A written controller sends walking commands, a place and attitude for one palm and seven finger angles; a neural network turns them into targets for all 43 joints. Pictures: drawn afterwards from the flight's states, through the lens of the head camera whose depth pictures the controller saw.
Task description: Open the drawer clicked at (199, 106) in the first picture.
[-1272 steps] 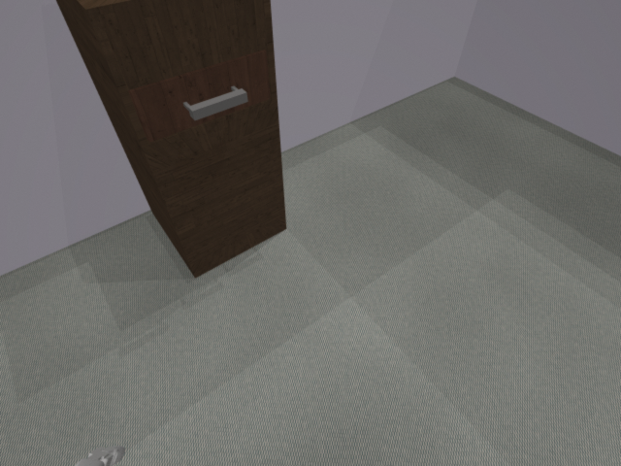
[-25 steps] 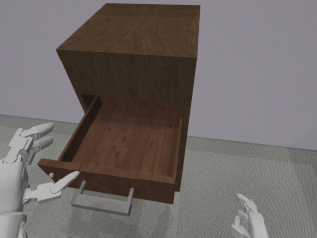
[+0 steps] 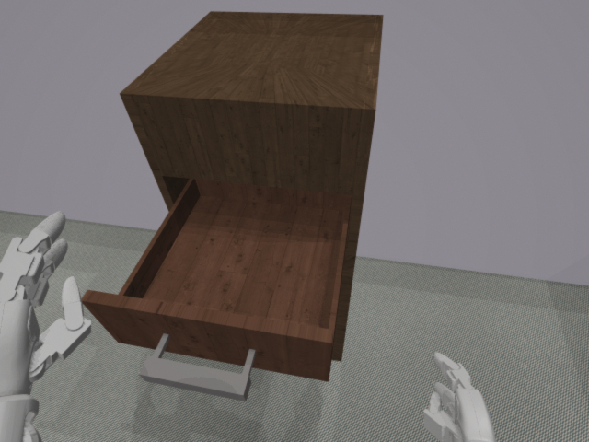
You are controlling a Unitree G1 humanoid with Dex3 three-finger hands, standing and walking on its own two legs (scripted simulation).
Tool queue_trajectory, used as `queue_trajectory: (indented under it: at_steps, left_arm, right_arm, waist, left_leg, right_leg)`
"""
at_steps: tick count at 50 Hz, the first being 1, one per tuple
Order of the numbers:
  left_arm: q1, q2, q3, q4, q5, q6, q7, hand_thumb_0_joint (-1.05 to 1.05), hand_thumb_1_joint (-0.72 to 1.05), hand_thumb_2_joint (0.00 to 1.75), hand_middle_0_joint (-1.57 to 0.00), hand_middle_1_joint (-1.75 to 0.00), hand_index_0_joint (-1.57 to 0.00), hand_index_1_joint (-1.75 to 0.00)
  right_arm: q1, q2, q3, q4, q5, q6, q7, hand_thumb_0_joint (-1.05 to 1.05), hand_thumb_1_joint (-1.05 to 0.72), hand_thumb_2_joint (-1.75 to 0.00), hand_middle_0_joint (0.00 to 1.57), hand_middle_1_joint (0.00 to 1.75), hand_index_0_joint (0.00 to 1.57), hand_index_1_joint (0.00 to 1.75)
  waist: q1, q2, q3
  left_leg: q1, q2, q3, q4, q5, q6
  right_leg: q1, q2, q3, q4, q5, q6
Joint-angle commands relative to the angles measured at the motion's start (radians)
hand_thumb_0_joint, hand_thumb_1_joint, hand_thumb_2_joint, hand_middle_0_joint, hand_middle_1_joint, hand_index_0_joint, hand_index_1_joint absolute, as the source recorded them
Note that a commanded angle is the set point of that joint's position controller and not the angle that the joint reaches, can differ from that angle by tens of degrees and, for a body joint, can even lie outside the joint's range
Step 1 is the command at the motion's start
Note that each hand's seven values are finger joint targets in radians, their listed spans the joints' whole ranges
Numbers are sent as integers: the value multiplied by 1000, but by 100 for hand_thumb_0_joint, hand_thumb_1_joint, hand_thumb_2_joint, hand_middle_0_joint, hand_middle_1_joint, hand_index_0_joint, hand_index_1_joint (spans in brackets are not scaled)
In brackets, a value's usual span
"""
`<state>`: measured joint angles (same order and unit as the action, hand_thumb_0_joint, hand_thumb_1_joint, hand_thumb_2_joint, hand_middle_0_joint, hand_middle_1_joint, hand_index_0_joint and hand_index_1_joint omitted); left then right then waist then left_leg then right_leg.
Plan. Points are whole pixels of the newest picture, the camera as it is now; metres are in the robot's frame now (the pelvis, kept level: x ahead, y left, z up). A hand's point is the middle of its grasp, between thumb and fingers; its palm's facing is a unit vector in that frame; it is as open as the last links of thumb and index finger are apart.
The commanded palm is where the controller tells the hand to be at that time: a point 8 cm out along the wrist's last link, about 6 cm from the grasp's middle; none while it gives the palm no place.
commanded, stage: step back with the hand held close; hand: left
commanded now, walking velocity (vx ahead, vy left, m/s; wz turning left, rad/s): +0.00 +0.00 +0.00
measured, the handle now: (201, 362) +0.24 +0.19 -0.07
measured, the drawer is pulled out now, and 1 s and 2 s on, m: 0.30 0.30 0.30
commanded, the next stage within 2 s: stop stepping back and stand still in 1.44 s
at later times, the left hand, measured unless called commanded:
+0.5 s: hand (62, 358) +0.15 +0.24 +0.16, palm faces +0.31 -0.80 -0.52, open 7.4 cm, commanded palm +0.08 +0.29 +0.18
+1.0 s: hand (24, 420) +0.10 +0.24 +0.16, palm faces +0.38 -0.78 -0.49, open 7.4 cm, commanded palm +0.02 +0.28 +0.18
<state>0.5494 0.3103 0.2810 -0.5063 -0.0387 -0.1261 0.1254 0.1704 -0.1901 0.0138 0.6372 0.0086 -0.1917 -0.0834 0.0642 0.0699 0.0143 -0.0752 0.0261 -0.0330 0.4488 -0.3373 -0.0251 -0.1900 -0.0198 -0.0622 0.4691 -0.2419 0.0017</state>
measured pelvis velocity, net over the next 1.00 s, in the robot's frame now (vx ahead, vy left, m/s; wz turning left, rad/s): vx -0.10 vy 0.00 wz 0.02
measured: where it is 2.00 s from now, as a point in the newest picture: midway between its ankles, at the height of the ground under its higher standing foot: outside the picture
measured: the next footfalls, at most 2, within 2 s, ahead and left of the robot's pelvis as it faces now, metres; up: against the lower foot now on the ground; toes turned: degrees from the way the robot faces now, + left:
right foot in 1.46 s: -0.16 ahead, -0.15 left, +0.00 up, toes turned +0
left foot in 1.74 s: -0.23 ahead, +0.08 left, +0.00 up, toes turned +5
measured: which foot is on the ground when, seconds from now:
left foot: down 0.00-1.00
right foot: down 0.00-1.00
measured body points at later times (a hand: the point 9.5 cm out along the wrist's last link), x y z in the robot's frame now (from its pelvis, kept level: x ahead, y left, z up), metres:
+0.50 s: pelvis -0.05 +0.01 -0.01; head +0.00 +0.01 +0.44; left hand +0.13 +0.28 +0.18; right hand +0.14 -0.24 -0.09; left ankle -0.06 +0.14 -0.74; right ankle +0.01 -0.12 -0.74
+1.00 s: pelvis -0.10 +0.00 -0.02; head -0.07 +0.02 +0.43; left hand +0.07 +0.28 +0.18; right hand +0.07 -0.23 -0.09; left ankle -0.06 +0.14 -0.74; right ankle +0.01 -0.12 -0.74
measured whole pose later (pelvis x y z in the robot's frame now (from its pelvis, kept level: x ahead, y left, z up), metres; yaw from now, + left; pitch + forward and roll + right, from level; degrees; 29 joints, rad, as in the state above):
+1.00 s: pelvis -0.10 +0.00 -0.02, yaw +1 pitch +1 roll +1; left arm 0.62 0.43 0.42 -0.63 -0.02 -0.25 0.18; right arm 0.21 -0.18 0.00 0.57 -0.01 -0.13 -0.08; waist -0.02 -0.05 0.06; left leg -0.40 -0.01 -0.04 0.66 -0.27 -0.02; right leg -0.48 -0.04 -0.03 0.61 -0.13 0.00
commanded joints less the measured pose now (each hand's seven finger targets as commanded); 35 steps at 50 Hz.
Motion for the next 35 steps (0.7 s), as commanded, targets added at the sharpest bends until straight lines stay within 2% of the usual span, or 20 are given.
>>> queue_trajectory:
  at_steps: [1,3,4,5,6,7,8,10,13,17,18,22,25,28,30,31,33,35]
  left_arm:
    - [-40,154,120,-203,0,-71,25,0,90,90,-20,-30,-20,-30]
    - [-51,162,125,-209,2,-72,26,0,90,90,-20,-30,-20,-30]
    - [-184,288,273,-297,2,-124,34,0,90,90,-20,-30,-20,-30]
    - [-97,213,219,-190,7,-128,24,0,90,90,-20,-30,-20,-30]
    - [-43,175,182,-165,2,-128,16,0,90,90,-20,-30,-20,-30]
    - [-15,171,174,-177,2,-135,14,0,90,90,-20,-30,-20,-30]
    - [-12,177,180,-222,3,-147,14,0,90,90,-20,-30,-20,-30]
    - [55,176,185,-211,1,-152,20,0,90,90,-20,-30,-20,-30]
    - [96,207,216,-246,1,-159,27,0,90,90,-20,-30,-20,-30]
    - [129,223,238,-272,-3,-164,34,0,90,90,-20,-30,-20,-30]
    - [124,233,243,-292,-4,-166,38,0,90,90,-20,-30,-20,-30]
    - [133,226,239,-292,-3,-172,47,0,90,90,-20,-30,-20,-30]
    - [117,224,232,-325,-2,-180,52,0,90,90,-20,-30,-20,-30]
    - [102,223,235,-297,4,-177,62,0,90,90,-20,-30,-20,-30]
    - [72,211,218,-304,4,-180,64,0,90,90,-20,-30,-20,-30]
    - [70,213,217,-295,4,-182,64,0,90,90,-20,-30,-20,-30]
    - [45,239,233,-299,7,-180,71,0,90,90,-20,-30,-20,-30]
    - [38,216,204,-308,5,-178,72,0,90,90,-20,-30,-20,-30]
  right_arm:
    - [-126,-96,-36,-162,5,-53,-6,0,-90,-90,20,30,20,30]
    - [-132,-99,-36,-160,5,-53,-8,0,-90,-90,20,30,20,30]
    - [-73,-139,-40,-186,2,-18,-12,0,-90,-90,20,30,20,30]
    - [-82,-115,-39,-169,5,3,-12,0,-90,-90,20,30,20,30]
    - [-88,-119,-39,-183,9,17,-8,0,-90,-90,20,30,20,30]
    - [-97,-120,-40,-190,10,28,-6,0,-90,-90,20,30,20,30]
    - [-103,-126,-43,-200,7,31,-6,0,-90,-90,20,30,20,30]
    - [-98,-125,-47,-207,8,51,-3,0,-90,-90,20,30,20,30]
    - [-113,-127,-60,-223,11,69,-4,0,-90,-90,20,30,20,30]
    - [-109,-120,-70,-241,15,83,-5,0,-90,-90,20,30,20,30]
    - [-109,-127,-73,-238,14,81,-7,0,-90,-90,20,30,20,30]
    - [-100,-125,-73,-242,11,73,-7,0,-90,-90,20,30,20,30]
    - [-89,-131,-74,-236,8,57,-9,0,-90,-90,20,30,20,30]
    - [-88,-129,-72,-225,4,46,-11,0,-90,-90,20,30,20,30]
    - [-74,-131,-68,-226,2,41,-8,0,-90,-90,20,30,20,30]
    - [-70,-130,-68,-224,3,39,-7,0,-90,-90,20,30,20,30]
    - [-62,-134,-72,-216,0,38,-6,0,-90,-90,20,30,20,30]
    - [-50,-134,-66,-212,-3,40,-2,0,-90,-90,20,30,20,30]
  waist:
    - [-4,-30,-92]
    - [-4,-5,-86]
    - [-64,-41,26]
    - [-69,-118,-10]
    - [-71,-137,-37]
    - [-72,-116,-59]
    - [-70,-59,-87]
    - [-70,-67,-133]
    - [-68,-37,-175]
    - [-69,-57,-188]
    - [-69,-19,-189]
    - [-67,-17,-155]
    - [-67,2,-161]
    - [-66,13,-117]
    - [-69,-15,-98]
    - [-69,-49,-95]
    - [-74,-95,-86]
    - [-77,-142,-93]
  left_leg:
    - [-98,14,45,-56,341,22]
    - [-101,11,44,-57,336,21]
    - [-177,26,2,-32,257,45]
    - [-155,22,2,-8,224,48]
    - [-144,14,10,11,214,49]
    - [-138,14,14,23,222,53]
    - [-138,14,15,17,258,52]
    - [-163,35,-6,0,335,52]
    - [-186,49,-23,4,439,47]
    - [-227,60,-34,16,443,44]
    - [-233,59,-39,21,434,43]
    - [-304,72,-59,-3,306,55]
    - [-339,84,-70,-12,248,63]
    - [-401,93,-74,-31,140,71]
    - [-442,78,-70,-10,44,73]
    - [-435,64,-61,12,-5,72]
    - [-382,24,-32,78,-88,64]
    - [-331,2,-25,119,-115,60]
  right_leg:
    - [112,-20,-16,-41,221,-6]
    - [108,-20,-14,-46,214,-9]
    - [33,-63,79,-86,269,-12]
    - [21,-91,78,-90,268,-19]
    - [10,-108,87,-92,251,-23]
    - [8,-121,96,-89,256,-27]
    - [16,-125,91,-72,280,-31]
    - [65,-113,62,-28,305,-23]
    - [96,-108,47,16,380,-22]
    - [100,-106,50,46,394,-20]
    - [91,-110,55,46,381,-28]
    - [62,-99,65,60,263,-19]
    - [57,-92,68,85,216,-17]
    - [29,-86,86,95,132,-13]
    - [12,-97,122,66,57,-17]
    - [-15,-111,148,31,11,-23]
    - [-108,-148,222,-81,-100,-43]
    - [-159,-179,235,-144,-197,-58]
